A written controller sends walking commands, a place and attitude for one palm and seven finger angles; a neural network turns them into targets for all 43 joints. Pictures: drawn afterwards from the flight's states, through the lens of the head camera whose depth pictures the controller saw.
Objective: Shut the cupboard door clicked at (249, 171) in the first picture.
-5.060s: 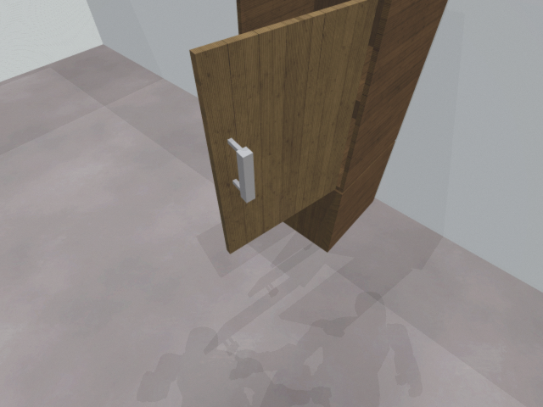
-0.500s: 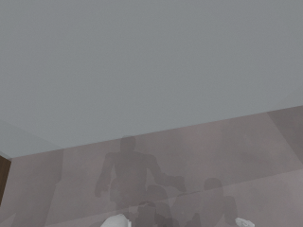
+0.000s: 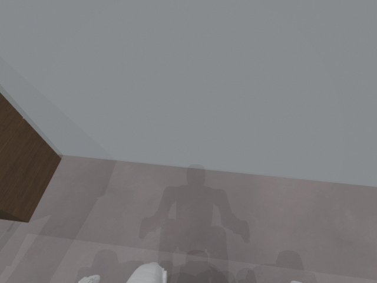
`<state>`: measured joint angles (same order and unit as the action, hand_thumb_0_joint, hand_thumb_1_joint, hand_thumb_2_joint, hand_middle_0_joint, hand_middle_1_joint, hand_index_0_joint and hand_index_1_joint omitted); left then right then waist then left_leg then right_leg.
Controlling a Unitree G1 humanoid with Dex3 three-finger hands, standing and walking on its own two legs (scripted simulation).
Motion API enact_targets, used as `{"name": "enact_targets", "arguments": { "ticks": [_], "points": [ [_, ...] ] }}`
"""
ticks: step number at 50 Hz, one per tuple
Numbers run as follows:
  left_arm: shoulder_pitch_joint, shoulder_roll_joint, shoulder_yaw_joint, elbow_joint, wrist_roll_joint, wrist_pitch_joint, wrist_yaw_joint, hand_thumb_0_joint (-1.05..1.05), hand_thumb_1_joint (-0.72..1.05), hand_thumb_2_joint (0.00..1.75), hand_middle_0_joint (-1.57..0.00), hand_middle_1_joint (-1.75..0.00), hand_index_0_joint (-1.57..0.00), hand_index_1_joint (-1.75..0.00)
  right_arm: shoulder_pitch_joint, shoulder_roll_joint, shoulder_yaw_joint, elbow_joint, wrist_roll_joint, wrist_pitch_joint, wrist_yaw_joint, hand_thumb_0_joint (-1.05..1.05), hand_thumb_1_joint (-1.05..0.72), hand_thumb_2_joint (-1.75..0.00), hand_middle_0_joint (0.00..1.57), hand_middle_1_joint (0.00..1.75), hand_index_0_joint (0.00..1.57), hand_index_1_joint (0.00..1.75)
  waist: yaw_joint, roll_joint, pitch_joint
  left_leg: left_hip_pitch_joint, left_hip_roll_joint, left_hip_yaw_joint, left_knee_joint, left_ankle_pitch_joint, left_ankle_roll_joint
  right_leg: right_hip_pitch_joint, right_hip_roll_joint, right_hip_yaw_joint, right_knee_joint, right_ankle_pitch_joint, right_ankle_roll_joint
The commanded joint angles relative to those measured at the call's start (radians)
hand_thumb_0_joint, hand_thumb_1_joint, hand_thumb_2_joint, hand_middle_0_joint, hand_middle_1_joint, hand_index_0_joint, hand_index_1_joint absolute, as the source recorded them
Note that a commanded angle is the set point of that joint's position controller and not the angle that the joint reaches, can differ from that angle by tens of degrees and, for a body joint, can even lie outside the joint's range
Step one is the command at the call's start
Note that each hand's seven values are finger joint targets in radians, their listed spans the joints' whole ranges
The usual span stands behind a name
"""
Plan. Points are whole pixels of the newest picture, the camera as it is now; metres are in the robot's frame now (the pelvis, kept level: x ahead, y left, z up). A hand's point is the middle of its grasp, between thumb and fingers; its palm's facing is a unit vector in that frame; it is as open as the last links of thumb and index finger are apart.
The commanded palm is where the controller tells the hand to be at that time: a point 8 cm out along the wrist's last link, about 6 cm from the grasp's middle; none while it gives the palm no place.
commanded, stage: turn to face it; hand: left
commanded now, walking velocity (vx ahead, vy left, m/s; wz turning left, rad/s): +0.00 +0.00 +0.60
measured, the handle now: out of the picture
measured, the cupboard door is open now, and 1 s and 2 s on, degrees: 78 78 78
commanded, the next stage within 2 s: take the last steps up to it in 1.88 s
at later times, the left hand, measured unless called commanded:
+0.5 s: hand out of the picture +0.04 +0.20 -0.15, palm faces +0.31 -0.90 -0.31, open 7.4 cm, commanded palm none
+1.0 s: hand out of the picture -0.02 +0.19 -0.16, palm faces +0.59 -0.75 -0.29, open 7.4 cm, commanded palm none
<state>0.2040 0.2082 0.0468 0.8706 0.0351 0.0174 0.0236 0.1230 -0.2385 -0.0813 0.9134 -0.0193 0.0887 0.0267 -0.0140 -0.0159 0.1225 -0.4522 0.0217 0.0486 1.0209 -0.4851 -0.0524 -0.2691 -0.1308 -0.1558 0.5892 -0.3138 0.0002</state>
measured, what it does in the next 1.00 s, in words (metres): steps on the spot, turning left: left foot, then right foot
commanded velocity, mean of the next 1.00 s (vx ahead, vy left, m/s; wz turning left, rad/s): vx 0.00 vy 0.00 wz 0.60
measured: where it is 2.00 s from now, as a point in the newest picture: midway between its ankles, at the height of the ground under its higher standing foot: outside the picture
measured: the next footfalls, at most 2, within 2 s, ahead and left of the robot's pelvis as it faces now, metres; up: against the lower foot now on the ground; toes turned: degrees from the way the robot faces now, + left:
left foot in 0.14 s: +0.02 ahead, +0.13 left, +0.00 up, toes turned +11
right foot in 0.40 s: +0.09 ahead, -0.14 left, +0.00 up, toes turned +11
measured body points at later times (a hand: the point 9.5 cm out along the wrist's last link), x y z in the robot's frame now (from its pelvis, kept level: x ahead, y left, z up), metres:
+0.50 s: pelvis +0.01 -0.04 -0.01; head +0.07 -0.04 +0.44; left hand +0.02 +0.25 -0.13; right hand +0.17 -0.26 -0.16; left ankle -0.05 +0.10 -0.68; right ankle +0.05 -0.15 -0.74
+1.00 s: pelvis +0.02 -0.05 -0.01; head +0.07 -0.02 +0.44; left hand -0.06 +0.23 -0.14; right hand +0.24 -0.21 -0.15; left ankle -0.04 +0.08 -0.74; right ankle +0.10 -0.16 -0.73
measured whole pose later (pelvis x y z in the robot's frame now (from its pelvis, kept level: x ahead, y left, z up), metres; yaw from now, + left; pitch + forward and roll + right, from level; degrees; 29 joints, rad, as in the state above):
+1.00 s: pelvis +0.02 -0.05 -0.01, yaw +37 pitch +1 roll +0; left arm 0.15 0.26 0.06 0.87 0.01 0.03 0.01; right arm 0.17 -0.22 -0.06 0.91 -0.03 0.06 0.01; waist -0.01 0.00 0.10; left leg -0.33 -0.01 -0.11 0.59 -0.27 -0.03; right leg -0.30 -0.05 -0.04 0.62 -0.37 0.06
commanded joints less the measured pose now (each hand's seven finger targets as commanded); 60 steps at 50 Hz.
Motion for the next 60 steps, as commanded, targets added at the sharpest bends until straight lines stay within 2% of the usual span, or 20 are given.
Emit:
{"name": "enact_targets", "arguments": {
  "ticks": [1,5,6,7,10,18,19,20,23,26,33,34,35,36,41,48,50,53,56,60],
  "points": [
    [0.08,0.225,0.061,-0.032,-0.006,-0.027,0.008,0.0,0.9,0.9,-0.2,-0.3,-0.2,-0.3,-0.055,-0.025,0.012,-0.099,0.011,-0.048,0.004,0.0,-0.9,-0.9,0.2,0.3,0.2,0.3,0.061,-0.17,-0.195,0.021,-0.012,0.066,-0.281,0.012,-0.004,0.258,-0.233,0.123,-0.122,0.651,-0.116],
    [0.036,0.209,0.067,-0.035,-0.025,-0.015,-0.002,0.0,0.9,0.9,-0.2,-0.3,-0.2,-0.3,0.07,-0.101,-0.007,-0.071,0.005,-0.059,-0.002,0.0,-0.9,-0.9,0.2,0.3,0.2,0.3,-0.015,-0.061,-0.22,0.33,0.027,0.024,-0.598,0.358,0.041,0.066,-0.196,0.006,0.081,0.466,-0.002],
    [0.037,0.15,0.058,-0.067,-0.032,-0.006,-0.009,0.0,0.9,0.9,-0.2,-0.3,-0.2,-0.3,0.125,-0.209,-0.033,-0.068,-0.006,-0.066,-0.007,0.0,-0.9,-0.9,0.2,0.3,0.2,0.3,-0.042,0.233,-0.256,0.492,0.275,-0.311,-0.631,0.66,0.159,-0.192,-0.066,-0.042,0.289,0.023,0.076],
    [-0.058,0.12,0.032,-0.111,-0.022,0.0,-0.005,0.0,0.9,0.9,-0.2,-0.3,-0.2,-0.3,0.186,-0.258,-0.044,-0.052,-0.005,-0.058,-0.015,0.0,-0.9,-0.9,0.2,0.3,0.2,0.3,-0.079,0.298,-0.212,0.475,0.416,-0.438,-0.655,0.867,0.277,-0.319,-0.002,0.038,0.449,-0.35,0.089],
    [-0.111,0.128,0.042,-0.086,-0.022,0.013,-0.002,0.0,0.9,0.9,-0.2,-0.3,-0.2,-0.3,0.11,-0.209,-0.033,-0.052,-0.01,-0.066,-0.044,0.0,-0.9,-0.9,0.2,0.3,0.2,0.3,-0.042,0.27,-0.172,0.347,0.293,-0.349,-0.639,0.741,0.25,-0.33,0.007,0.155,0.554,-0.211,0.084],
    [0.06,0.123,0.045,-0.026,-0.028,0.0,-0.011,0.0,0.9,0.9,-0.2,-0.3,-0.2,-0.3,-0.024,-0.194,-0.036,-0.086,-0.004,-0.05,-0.038,0.0,-0.9,-0.9,0.2,0.3,0.2,0.3,0.054,0.162,-0.169,0.102,0.142,-0.273,-0.537,0.471,0.142,0.122,0.108,0.076,-0.055,0.033,0.064],
    [0.103,0.185,0.059,-0.025,-0.017,-0.011,-0.002,0.0,0.9,0.9,-0.2,-0.3,-0.2,-0.3,-0.027,-0.145,-0.031,-0.103,0.006,-0.048,-0.031,0.0,-0.9,-0.9,0.2,0.3,0.2,0.3,0.075,-0.006,-0.163,-0.026,0.049,-0.206,-0.402,0.264,0.081,0.23,-0.026,0.216,-0.237,0.044,0.031],
    [0.107,0.28,0.076,-0.028,-0.004,-0.018,0.005,0.0,0.9,0.9,-0.2,-0.3,-0.2,-0.3,-0.014,-0.078,-0.021,-0.125,0.01,-0.049,-0.022,0.0,-0.9,-0.9,0.2,0.3,0.2,0.3,0.079,-0.326,-0.153,-0.152,-0.093,-0.043,-0.142,-0.083,0.007,0.249,-0.31,0.51,-0.346,0.118,-0.09],
    [-0.004,0.203,0.052,-0.064,-0.011,-0.015,0.015,0.0,0.9,0.9,-0.2,-0.3,-0.2,-0.3,-0.028,-0.095,-0.027,-0.101,0.002,-0.029,-0.011,0.0,-0.9,-0.9,0.2,0.3,0.2,0.3,0.027,-0.241,-0.1,-0.111,0.011,-0.095,0.228,-0.041,0.017,0.049,-0.268,0.355,-0.292,0.19,-0.149],
    [-0.015,0.179,0.044,-0.069,-0.008,-0.022,0.01,0.0,0.9,0.9,-0.2,-0.3,-0.2,-0.3,-0.033,-0.055,-0.009,-0.09,0.006,-0.027,0.002,0.0,-0.9,-0.9,0.2,0.3,0.2,0.3,0.017,-0.211,-0.105,-0.041,0.011,-0.021,0.033,-0.002,-0.007,0.076,-0.198,0.162,-0.243,0.398,-0.114],
    [0.045,0.231,0.067,-0.03,-0.018,-0.015,0.0,0.0,0.9,0.9,-0.2,-0.3,-0.2,-0.3,0.025,-0.068,0.002,-0.082,0.009,-0.053,0.003,0.0,-0.9,-0.9,0.2,0.3,0.2,0.3,0.01,-0.131,-0.196,0.23,-0.023,0.057,-0.533,0.217,0.017,0.132,-0.207,0.058,-0.024,0.472,-0.042],
    [0.034,0.208,0.064,-0.045,-0.027,-0.01,-0.005,0.0,0.9,0.9,-0.2,-0.3,-0.2,-0.3,0.085,-0.132,-0.013,-0.07,0.004,-0.062,0.0,0.0,-0.9,-0.9,0.2,0.3,0.2,0.3,-0.028,0.007,-0.237,0.392,0.062,-0.043,-0.613,0.392,0.056,0.004,-0.17,0.003,0.125,0.356,0.015],
    [0.011,0.136,0.047,-0.085,-0.032,-0.004,-0.011,0.0,0.9,0.9,-0.2,-0.3,-0.2,-0.3,0.15,-0.251,-0.043,-0.068,-0.006,-0.066,-0.008,0.0,-0.9,-0.9,0.2,0.3,0.2,0.3,-0.065,0.315,-0.239,0.51,0.35,-0.433,-0.651,0.75,0.204,-0.28,-0.017,-0.031,0.359,-0.235,0.098],
    [-0.065,0.142,0.035,-0.119,-0.02,0.006,-0.005,0.0,0.9,0.9,-0.2,-0.3,-0.2,-0.3,0.2,-0.292,-0.048,-0.047,-0.008,-0.056,-0.016,0.0,-0.9,-0.9,0.2,0.3,0.2,0.3,-0.09,0.261,-0.218,0.451,0.432,-0.487,-0.66,0.751,0.305,-0.329,0.002,0.082,0.488,-0.37,0.085],
    [-0.065,0.127,0.04,-0.057,-0.025,0.019,-0.011,0.0,0.9,0.9,-0.2,-0.3,-0.2,-0.3,0.054,-0.197,-0.023,-0.069,-0.009,-0.069,-0.045,0.0,-0.9,-0.9,0.2,0.3,0.2,0.3,-0.008,0.201,-0.168,0.318,0.221,-0.297,-0.635,0.688,0.214,-0.254,0.034,0.142,0.468,-0.163,0.083],
    [0.064,0.137,0.045,-0.03,-0.028,0.0,-0.008,0.0,0.9,0.9,-0.2,-0.3,-0.2,-0.3,-0.026,-0.19,-0.034,-0.091,-0.003,-0.049,-0.034,0.0,-0.9,-0.9,0.2,0.3,0.2,0.3,0.054,0.161,-0.179,0.083,0.131,-0.318,-0.554,0.422,0.147,0.149,0.108,0.098,-0.071,0.024,0.059],
    [0.104,0.287,0.075,-0.032,-0.004,-0.018,0.007,0.0,0.9,0.9,-0.2,-0.3,-0.2,-0.3,-0.021,-0.08,-0.02,-0.13,0.011,-0.049,-0.021,0.0,-0.9,-0.9,0.2,0.3,0.2,0.3,0.079,-0.316,-0.154,-0.169,-0.103,-0.066,-0.144,-0.085,0.008,0.264,-0.316,0.529,-0.358,0.07,-0.098],
    [-0.008,0.209,0.049,-0.066,-0.012,-0.015,0.014,0.0,0.9,0.9,-0.2,-0.3,-0.2,-0.3,-0.03,-0.102,-0.028,-0.101,0.001,-0.028,-0.008,0.0,-0.9,-0.9,0.2,0.3,0.2,0.3,0.024,-0.236,-0.093,-0.118,-0.002,-0.104,0.22,-0.033,0.017,0.056,-0.258,0.358,-0.294,0.181,-0.147],
    [-0.022,0.186,0.043,-0.071,-0.009,-0.021,0.011,0.0,0.9,0.9,-0.2,-0.3,-0.2,-0.3,-0.033,-0.061,-0.012,-0.091,0.006,-0.026,0.004,0.0,-0.9,-0.9,0.2,0.3,0.2,0.3,0.013,-0.226,-0.098,-0.047,0.007,-0.028,0.033,0.004,-0.007,0.078,-0.197,0.165,-0.247,0.375,-0.113],
    [0.054,0.233,0.063,-0.04,-0.006,-0.02,0.008,0.0,0.9,0.9,-0.2,-0.3,-0.2,-0.3,-0.051,-0.038,0.005,-0.096,0.012,-0.045,0.007,0.0,-0.9,-0.9,0.2,0.3,0.2,0.3,0.05,-0.174,-0.154,0.053,-0.019,0.046,-0.279,0.018,-0.001,0.187,-0.226,0.142,-0.149,0.511,-0.111]
  ]
}}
